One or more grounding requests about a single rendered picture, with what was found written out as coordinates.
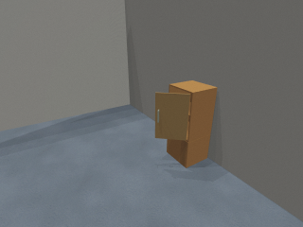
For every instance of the cupboard door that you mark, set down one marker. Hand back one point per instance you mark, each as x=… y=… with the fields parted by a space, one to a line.
x=173 y=115

